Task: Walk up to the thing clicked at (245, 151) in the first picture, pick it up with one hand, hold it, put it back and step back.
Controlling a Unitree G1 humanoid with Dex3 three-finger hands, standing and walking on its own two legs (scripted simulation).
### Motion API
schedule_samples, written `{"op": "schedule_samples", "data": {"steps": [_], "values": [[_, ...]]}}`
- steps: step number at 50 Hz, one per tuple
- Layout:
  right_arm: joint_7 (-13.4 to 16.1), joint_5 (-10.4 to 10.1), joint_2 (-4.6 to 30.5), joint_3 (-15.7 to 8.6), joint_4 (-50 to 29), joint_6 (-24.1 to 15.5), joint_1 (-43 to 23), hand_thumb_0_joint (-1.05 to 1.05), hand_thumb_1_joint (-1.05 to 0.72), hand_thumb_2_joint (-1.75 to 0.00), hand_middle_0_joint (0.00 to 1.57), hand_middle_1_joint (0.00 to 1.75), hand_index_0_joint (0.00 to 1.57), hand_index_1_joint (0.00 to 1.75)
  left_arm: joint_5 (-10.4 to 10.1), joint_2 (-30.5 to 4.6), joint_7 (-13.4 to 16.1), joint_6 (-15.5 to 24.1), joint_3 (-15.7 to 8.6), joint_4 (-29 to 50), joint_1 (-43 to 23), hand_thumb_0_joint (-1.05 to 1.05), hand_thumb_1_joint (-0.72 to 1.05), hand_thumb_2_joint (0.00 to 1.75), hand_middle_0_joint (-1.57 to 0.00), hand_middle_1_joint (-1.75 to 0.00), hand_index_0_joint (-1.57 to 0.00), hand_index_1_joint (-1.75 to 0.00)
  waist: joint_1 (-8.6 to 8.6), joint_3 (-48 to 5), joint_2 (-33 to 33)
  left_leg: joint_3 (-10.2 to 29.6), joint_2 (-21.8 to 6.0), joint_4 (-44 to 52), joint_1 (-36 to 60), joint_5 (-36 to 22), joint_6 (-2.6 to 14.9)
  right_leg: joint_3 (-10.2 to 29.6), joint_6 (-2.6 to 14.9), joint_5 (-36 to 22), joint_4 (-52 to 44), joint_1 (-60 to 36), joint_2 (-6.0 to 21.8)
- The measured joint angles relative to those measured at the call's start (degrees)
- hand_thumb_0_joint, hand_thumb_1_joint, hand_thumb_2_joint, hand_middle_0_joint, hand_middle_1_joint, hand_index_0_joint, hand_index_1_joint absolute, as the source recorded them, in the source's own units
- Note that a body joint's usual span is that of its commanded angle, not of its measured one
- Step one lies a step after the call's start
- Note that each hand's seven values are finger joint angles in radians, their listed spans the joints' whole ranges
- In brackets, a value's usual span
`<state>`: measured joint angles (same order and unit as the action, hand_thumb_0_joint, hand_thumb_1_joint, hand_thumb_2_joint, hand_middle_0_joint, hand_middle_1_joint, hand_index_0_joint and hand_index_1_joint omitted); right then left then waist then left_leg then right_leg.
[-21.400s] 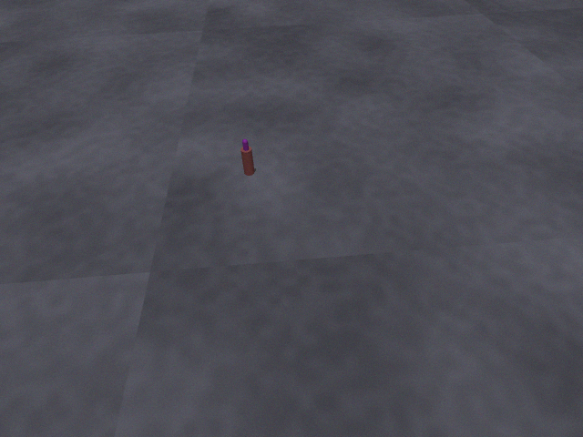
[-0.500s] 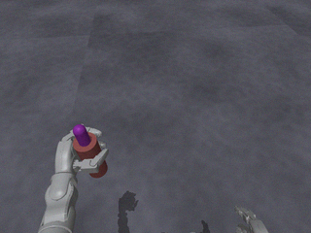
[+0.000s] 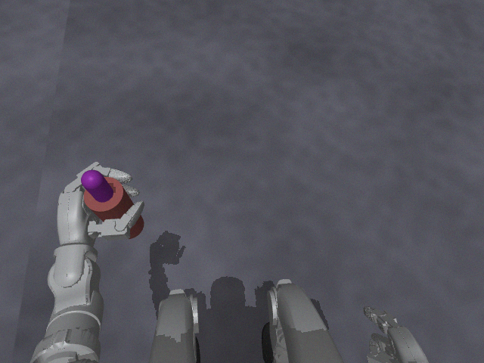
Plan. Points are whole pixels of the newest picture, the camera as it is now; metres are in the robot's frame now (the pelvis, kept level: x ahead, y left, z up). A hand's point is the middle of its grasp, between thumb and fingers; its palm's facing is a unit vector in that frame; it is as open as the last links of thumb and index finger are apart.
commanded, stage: crouch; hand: left
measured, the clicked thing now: (113, 205) +0.39 +0.20 -0.03
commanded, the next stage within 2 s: lower in 1.22 s
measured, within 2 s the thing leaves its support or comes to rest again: neither
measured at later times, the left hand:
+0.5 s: hand (142, 231) +0.41 +0.20 -0.24, palm faces +0.08 -1.00 -0.03, open 7.4 cm
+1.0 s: hand (147, 232) +0.43 +0.21 -0.33, palm faces +0.07 -1.00 -0.03, open 7.4 cm
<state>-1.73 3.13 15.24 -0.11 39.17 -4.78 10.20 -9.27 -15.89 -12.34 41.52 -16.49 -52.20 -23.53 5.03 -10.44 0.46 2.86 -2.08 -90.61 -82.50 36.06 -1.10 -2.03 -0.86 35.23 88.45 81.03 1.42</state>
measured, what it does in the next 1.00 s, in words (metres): lowers itself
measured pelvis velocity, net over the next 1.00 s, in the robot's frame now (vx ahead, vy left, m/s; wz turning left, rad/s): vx -0.05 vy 0.01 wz -0.10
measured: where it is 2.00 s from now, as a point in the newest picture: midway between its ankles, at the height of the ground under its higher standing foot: outside the picture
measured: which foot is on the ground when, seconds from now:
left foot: down 0.00-1.00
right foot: down 0.00-1.00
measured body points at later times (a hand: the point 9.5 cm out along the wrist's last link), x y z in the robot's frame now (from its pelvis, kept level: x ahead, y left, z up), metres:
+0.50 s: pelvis -0.05 +0.00 -0.19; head +0.16 +0.04 +0.21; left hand +0.40 +0.25 -0.24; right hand +0.04 -0.27 -0.31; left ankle +0.04 +0.13 -0.55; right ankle +0.05 -0.13 -0.55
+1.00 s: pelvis -0.05 +0.01 -0.26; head +0.18 +0.06 +0.12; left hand +0.42 +0.26 -0.33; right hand +0.00 -0.28 -0.36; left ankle +0.04 +0.13 -0.55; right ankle +0.05 -0.13 -0.55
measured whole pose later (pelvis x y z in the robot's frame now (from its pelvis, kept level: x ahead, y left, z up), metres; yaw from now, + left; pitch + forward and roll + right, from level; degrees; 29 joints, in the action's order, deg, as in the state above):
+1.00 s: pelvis -0.05 +0.01 -0.26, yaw -6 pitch +28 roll -8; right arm -6.2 9.3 17.8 8.5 40.6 -0.4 5.8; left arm -3.2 -31.8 -11.9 43.0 -29.4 -67.5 -41.8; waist 12.5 0.9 3.3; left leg 9.3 -0.5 -139.6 -129.3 38.9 -1.5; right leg -4.5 -2.0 36.7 133.8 125.5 0.3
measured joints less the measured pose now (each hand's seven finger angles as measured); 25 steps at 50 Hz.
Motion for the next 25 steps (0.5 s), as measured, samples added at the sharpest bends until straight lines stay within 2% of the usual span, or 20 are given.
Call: {"op": "schedule_samples", "data": {"steps": [6, 11, 19, 25], "values": [[-0.62, 0.69, -0.94, 0.58, 0.59, 0.82, -2.04, 0.01, -0.89, -0.9, 0.2, 0.3, 0.2, 0.3, 0.09, -0.85, 0.19, 0.21, -2.51, -1.4, -3.15, -0.01, -0.05, 1.04, -0.84, -1.01, -0.88, -1.02, -0.13, 0.02, -0.7, 0.42, 0.12, -9.79, -11.35, 1.94, 0.04, 0.15, 0.06, 1.9, 9.74, 11.34, -0.02], [-1.42, 1.51, -1.45, 1.14, 1.52, 0.72, -3.34, 0.01, -0.9, -0.91, 0.2, 0.3, 0.2, 0.3, 0.92, -2.22, 0.09, 1.18, -3.45, -5.06, -7.09, -0.01, -0.05, 1.05, -0.84, -1.01, -0.88, -1.02, 0.15, 0.28, -0.44, 0.8, 0.35, -16.68, -19.38, 2.48, 0.06, 0.23, 0.0, 2.47, 16.59, 19.28, 0.04], [-2.81, 3.02, -0.85, 2.24, 1.87, 1.06, -4.2, 0.01, -0.9, -0.91, 0.2, 0.3, 0.2, 0.3, 4.03, -5.74, 0.1, 2.99, -6.32, -11.26, -13.49, -0.01, -0.05, 1.05, -0.85, -1.01, -0.88, -1.02, 2.57, 1.86, 0.59, 1.99, 0.66, -28.44, -31.12, 2.78, -0.09, -0.09, -0.09, 2.56, 27.73, 30.59, -0.13], [-3.21, 3.43, -0.06, 2.93, 2.19, 1.94, -3.83, 0.01, -0.91, -0.91, 0.2, 0.3, 0.2, 0.3, 4.87, -8.0, 0.9, 2.37, -8.74, -12.38, -15.4, -0.01, -0.05, 1.05, -0.85, -1.01, -0.88, -1.02, 4.07, 4.3, 0.9, 2.5, 1.04, -35.24, -37.22, 2.26, -0.14, -0.01, -0.3, 2.03, 34.33, 36.5, -0.17]]}}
